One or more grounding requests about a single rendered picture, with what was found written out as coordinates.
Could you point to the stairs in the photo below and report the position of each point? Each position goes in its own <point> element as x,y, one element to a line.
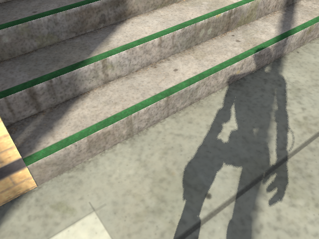
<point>80,76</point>

